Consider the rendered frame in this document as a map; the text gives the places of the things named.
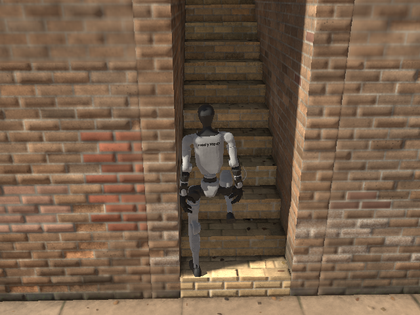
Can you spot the stairs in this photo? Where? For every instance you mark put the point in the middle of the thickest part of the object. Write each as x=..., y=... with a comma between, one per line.
x=222, y=68

